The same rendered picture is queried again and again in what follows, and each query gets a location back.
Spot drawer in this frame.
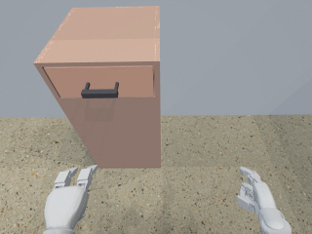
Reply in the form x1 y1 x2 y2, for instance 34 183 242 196
44 65 155 98

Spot right robot forearm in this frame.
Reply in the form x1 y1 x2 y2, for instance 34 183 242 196
258 208 292 234

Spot handle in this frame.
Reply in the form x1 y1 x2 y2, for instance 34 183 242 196
81 82 119 98

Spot robot left hand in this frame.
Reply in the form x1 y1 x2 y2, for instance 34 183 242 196
44 165 98 230

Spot cabinet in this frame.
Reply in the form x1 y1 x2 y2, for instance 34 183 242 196
33 6 161 169

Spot robot right hand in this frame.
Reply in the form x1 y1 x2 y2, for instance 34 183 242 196
237 167 277 215

